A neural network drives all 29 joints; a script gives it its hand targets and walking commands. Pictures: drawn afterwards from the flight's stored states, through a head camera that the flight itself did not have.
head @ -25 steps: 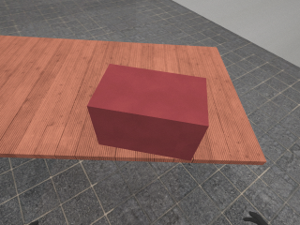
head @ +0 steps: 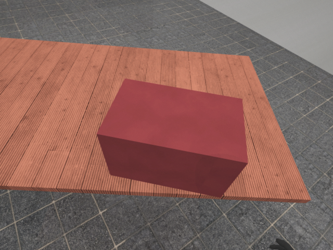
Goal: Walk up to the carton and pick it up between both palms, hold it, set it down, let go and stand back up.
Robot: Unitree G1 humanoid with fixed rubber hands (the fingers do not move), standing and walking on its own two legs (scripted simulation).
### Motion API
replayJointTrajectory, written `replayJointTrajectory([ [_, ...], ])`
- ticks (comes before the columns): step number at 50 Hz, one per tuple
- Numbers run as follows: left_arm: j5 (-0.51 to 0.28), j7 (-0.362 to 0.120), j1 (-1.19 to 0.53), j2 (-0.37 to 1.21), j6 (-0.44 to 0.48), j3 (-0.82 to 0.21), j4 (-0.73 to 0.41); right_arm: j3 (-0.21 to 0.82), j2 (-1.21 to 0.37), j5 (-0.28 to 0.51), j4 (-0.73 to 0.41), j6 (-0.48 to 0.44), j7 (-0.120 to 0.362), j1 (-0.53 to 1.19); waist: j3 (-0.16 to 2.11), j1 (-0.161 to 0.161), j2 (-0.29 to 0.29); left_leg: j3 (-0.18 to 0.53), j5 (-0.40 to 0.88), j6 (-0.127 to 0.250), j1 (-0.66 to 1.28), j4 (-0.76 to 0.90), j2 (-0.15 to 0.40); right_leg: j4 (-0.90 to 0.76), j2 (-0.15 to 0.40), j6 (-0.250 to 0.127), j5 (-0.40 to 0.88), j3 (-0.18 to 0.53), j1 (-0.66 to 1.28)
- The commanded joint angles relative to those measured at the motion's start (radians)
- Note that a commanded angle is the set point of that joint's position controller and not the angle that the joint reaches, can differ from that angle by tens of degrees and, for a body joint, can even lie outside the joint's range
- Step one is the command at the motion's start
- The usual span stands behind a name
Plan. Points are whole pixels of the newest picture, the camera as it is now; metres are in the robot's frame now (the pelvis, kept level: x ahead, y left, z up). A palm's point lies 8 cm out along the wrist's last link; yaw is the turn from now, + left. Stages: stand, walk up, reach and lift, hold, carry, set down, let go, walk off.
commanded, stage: walk up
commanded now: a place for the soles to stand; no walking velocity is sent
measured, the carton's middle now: (173, 138) +0.39 -0.01 +0.04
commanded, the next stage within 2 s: reach and lift in 1.70 s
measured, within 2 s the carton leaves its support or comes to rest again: neither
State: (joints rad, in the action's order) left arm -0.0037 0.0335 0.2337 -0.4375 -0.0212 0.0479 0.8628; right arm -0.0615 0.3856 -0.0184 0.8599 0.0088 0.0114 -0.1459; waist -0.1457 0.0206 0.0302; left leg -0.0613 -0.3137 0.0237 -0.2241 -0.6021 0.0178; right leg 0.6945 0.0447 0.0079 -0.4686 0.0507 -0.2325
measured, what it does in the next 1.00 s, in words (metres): stands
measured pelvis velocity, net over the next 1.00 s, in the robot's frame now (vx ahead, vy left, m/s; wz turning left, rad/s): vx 0.00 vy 0.00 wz -0.10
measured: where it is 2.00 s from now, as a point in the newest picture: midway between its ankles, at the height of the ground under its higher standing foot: outside the picture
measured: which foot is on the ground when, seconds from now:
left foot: down 0.00-1.00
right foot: down 0.00-1.00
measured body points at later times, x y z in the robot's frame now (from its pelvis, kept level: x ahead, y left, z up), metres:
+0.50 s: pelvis +0.02 +0.00 +0.01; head +0.04 +0.00 +0.46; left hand +0.18 +0.32 -0.09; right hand +0.12 -0.33 -0.09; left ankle +0.01 +0.11 -0.73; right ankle +0.00 -0.14 -0.73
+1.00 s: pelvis +0.00 +0.00 +0.02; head +0.02 +0.00 +0.46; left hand +0.13 +0.31 -0.10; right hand +0.05 -0.33 -0.10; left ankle +0.01 +0.11 -0.73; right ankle +0.00 -0.14 -0.73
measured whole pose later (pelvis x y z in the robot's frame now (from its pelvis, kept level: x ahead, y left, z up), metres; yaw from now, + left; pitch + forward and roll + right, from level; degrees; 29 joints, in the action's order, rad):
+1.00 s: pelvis +0.00 +0.00 +0.02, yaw -6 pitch -3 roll +0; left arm 0.00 0.03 0.11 -0.39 0.01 0.02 1.02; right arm -0.06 0.39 0.00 1.02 0.01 0.02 -0.12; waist -0.09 -0.01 0.01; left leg -0.16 -0.22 0.01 -0.12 -0.40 0.04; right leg 0.41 0.01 0.03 -0.20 0.09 -0.16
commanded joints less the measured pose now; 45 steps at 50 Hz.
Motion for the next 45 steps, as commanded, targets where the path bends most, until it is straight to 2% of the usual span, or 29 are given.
replayJointTrajectory([
  [1,-0.001,0.013,0.018,-0.156,0.030,0.031,-0.056,-0.032,0.230,0.008,-0.084,-0.008,-0.015,0.041,0.115,-0.035,-0.191,0.221,0.545,0.181,0.135,0.220,0.279,-0.010,-0.001,-0.024,-0.018,0.002,-0.090],
  [2,0.002,0.018,0.027,-0.159,0.038,0.029,-0.049,-0.021,0.223,0.024,-0.071,-0.005,-0.016,0.048,0.095,-0.030,-0.263,0.212,0.606,0.167,0.100,0.193,0.269,-0.082,0.012,-0.026,0.009,0.000,-0.045],
  [3,0.001,0.018,0.048,-0.138,0.048,0.020,-0.049,-0.026,0.214,0.013,-0.094,0.003,-0.011,0.086,0.162,-0.008,-0.210,0.145,0.562,0.129,0.134,0.148,0.227,-0.240,0.008,-0.021,0.206,-0.030,0.015],
  [4,0.012,0.018,0.026,-0.150,0.049,0.023,-0.038,-0.020,0.207,0.019,-0.101,0.008,-0.011,0.092,0.194,-0.018,-0.177,0.097,0.523,0.086,0.130,0.131,0.202,-0.249,0.025,-0.021,0.390,0.002,0.087],
  [6,0.013,0.010,-0.051,-0.207,0.062,0.031,-0.048,-0.003,0.195,0.042,-0.090,0.001,-0.002,0.036,0.230,-0.047,-0.057,0.075,0.415,0.018,0.086,0.082,0.131,-0.272,0.132,-0.062,0.654,0.129,0.124],
  [7,0.003,0.003,-0.077,-0.234,0.056,0.037,-0.044,-0.014,0.213,0.038,-0.059,-0.002,-0.001,0.008,0.223,-0.047,-0.019,0.080,0.300,0.014,0.156,0.115,0.109,-0.221,0.163,-0.088,0.663,0.138,0.081],
  [8,0.002,-0.002,-0.097,-0.222,0.059,0.034,-0.036,-0.014,0.230,0.036,-0.048,-0.001,-0.007,-0.003,0.185,-0.057,-0.008,0.075,0.392,0.022,0.191,0.141,0.129,-0.187,0.126,-0.074,0.735,0.099,0.033],
  [9,-0.011,-0.001,-0.092,-0.192,0.051,0.023,-0.019,-0.017,0.231,0.023,-0.034,-0.004,-0.010,0.056,0.168,-0.037,0.042,0.093,0.421,0.039,0.188,0.153,0.152,-0.214,0.106,-0.051,0.706,0.055,0.042],
  [11,-0.007,-0.004,-0.093,-0.184,0.041,0.013,0.004,-0.012,0.232,0.039,-0.028,-0.008,-0.003,0.056,0.202,-0.025,-0.010,0.054,0.420,0.027,0.157,0.184,0.154,-0.232,0.084,-0.032,0.646,0.054,0.093],
  [12,-0.014,-0.005,-0.101,-0.167,0.042,0.008,0.010,-0.012,0.226,0.028,-0.011,-0.009,-0.002,0.089,0.170,-0.010,0.025,0.069,0.366,0.021,0.159,0.205,0.146,-0.245,0.081,-0.024,0.633,0.049,0.087],
  [14,-0.011,-0.005,-0.122,-0.171,0.038,0.015,0.023,-0.005,0.220,0.029,-0.003,-0.015,0.000,0.091,0.193,-0.009,-0.051,0.057,0.387,0.011,0.141,0.211,0.143,-0.249,0.081,-0.030,0.619,0.051,0.118],
  [15,-0.009,-0.001,-0.123,-0.192,0.041,0.010,0.029,-0.013,0.217,0.032,0.009,-0.014,-0.001,0.103,0.197,-0.011,-0.004,0.048,0.403,0.013,0.167,0.208,0.143,-0.249,0.084,-0.038,0.644,0.053,0.105],
  [16,-0.011,-0.001,-0.120,-0.175,0.043,0.010,0.046,-0.014,0.215,0.028,0.022,-0.014,0.001,0.103,0.193,0.000,-0.039,0.044,0.422,0.006,0.180,0.226,0.147,-0.258,0.092,-0.032,0.658,0.059,0.109],
  [17,-0.009,-0.001,-0.154,-0.167,0.041,0.006,0.049,-0.011,0.223,0.027,0.038,-0.016,0.002,0.095,0.152,-0.013,-0.011,0.053,0.393,0.016,0.146,0.234,0.148,-0.261,0.090,-0.034,0.646,0.057,0.089],
  [18,-0.015,-0.001,-0.158,-0.190,0.041,0.013,0.043,-0.008,0.204,0.031,0.057,-0.018,0.004,0.079,0.170,-0.016,-0.075,0.057,0.384,0.008,0.169,0.238,0.147,-0.268,0.094,-0.042,0.625,0.069,0.082],
  [19,-0.007,0.000,-0.158,-0.177,0.042,0.014,0.056,-0.010,0.222,0.029,0.049,-0.022,-0.002,0.110,0.167,0.003,-0.043,0.047,0.397,0.014,0.161,0.238,0.151,-0.280,0.075,-0.029,0.601,0.042,0.106],
  [20,-0.002,0.001,-0.147,-0.187,0.042,0.013,0.069,-0.013,0.211,0.032,0.062,-0.019,0.003,0.094,0.224,-0.013,-0.012,0.042,0.375,0.014,0.190,0.235,0.144,-0.271,0.080,-0.032,0.611,0.055,0.129],
  [22,-0.008,0.000,-0.187,-0.177,0.041,0.011,0.072,-0.017,0.217,0.029,0.061,-0.016,0.000,0.115,0.154,-0.013,-0.031,0.041,0.338,0.013,0.173,0.254,0.149,-0.290,0.079,-0.035,0.618,0.077,0.073],
  [23,-0.004,0.002,-0.169,-0.152,0.042,0.008,0.082,-0.008,0.193,0.032,0.065,-0.017,0.003,0.123,0.192,-0.020,-0.080,0.033,0.322,0.023,0.169,0.261,0.147,-0.286,0.070,-0.036,0.577,0.069,0.101],
  [24,-0.004,0.003,-0.170,-0.173,0.038,0.012,0.086,-0.011,0.197,0.027,0.073,-0.018,0.000,0.082,0.199,-0.021,-0.033,0.038,0.370,0.013,0.172,0.273,0.150,-0.272,0.077,-0.038,0.561,0.055,0.120],
  [26,-0.011,0.000,-0.191,-0.166,0.041,0.016,0.077,-0.020,0.240,0.024,0.092,-0.019,0.000,0.076,0.193,-0.020,-0.024,0.040,0.359,0.015,0.205,0.247,0.152,-0.291,0.073,-0.039,0.604,0.057,0.100],
  [32,0.005,0.002,-0.201,-0.173,0.042,0.014,0.093,-0.016,0.194,0.020,0.114,-0.010,-0.003,0.057,0.150,-0.033,0.005,0.027,0.176,0.020,0.162,0.284,0.147,-0.332,0.076,-0.051,0.467,0.099,0.059],
  [33,-0.002,0.004,-0.158,-0.167,0.043,0.014,0.113,-0.025,0.216,0.017,0.114,-0.015,-0.004,0.083,0.140,-0.008,-0.028,0.029,0.236,0.016,0.183,0.280,0.140,-0.318,0.072,-0.041,0.544,0.093,0.063],
  [34,-0.004,0.003,-0.168,-0.153,0.040,0.015,0.103,-0.021,0.188,0.012,0.100,-0.017,-0.008,0.091,0.162,-0.016,-0.044,0.030,0.228,0.019,0.183,0.287,0.157,-0.334,0.080,-0.043,0.499,0.105,0.063],
  [35,-0.005,0.002,-0.167,-0.157,0.044,0.013,0.113,-0.031,0.221,0.025,0.104,-0.020,0.000,0.077,0.180,-0.008,-0.001,0.032,0.216,0.009,0.197,0.285,0.144,-0.334,0.060,-0.035,0.518,0.082,0.071],
  [36,-0.005,0.004,-0.176,-0.153,0.040,0.017,0.110,-0.024,0.200,0.021,0.109,-0.019,0.004,0.089,0.165,-0.020,-0.057,0.027,0.198,0.026,0.183,0.292,0.158,-0.326,0.061,-0.039,0.505,0.079,0.066],
  [40,0.000,0.003,-0.168,-0.167,0.044,0.015,0.119,-0.029,0.193,0.029,0.113,-0.012,0.000,0.061,0.128,-0.023,0.018,0.032,0.167,0.013,0.177,0.281,0.143,-0.365,0.073,-0.034,0.507,0.099,0.042],
  [44,0.006,0.003,-0.190,-0.161,0.041,0.012,0.112,-0.031,0.172,0.014,0.107,-0.009,0.000,0.057,0.107,-0.032,-0.033,0.044,0.092,0.015,0.176,0.284,0.131,-0.367,0.071,-0.059,0.374,0.133,-0.043],
  [45,0.003,0.003,-0.167,-0.137,0.045,0.004,0.103,-0.042,0.200,0.010,0.104,-0.008,0.000,0.045,0.097,-0.034,-0.070,0.030,0.074,0.008,0.156,0.303,0.138,-0.365,0.075,-0.035,0.394,0.126,-0.017],
])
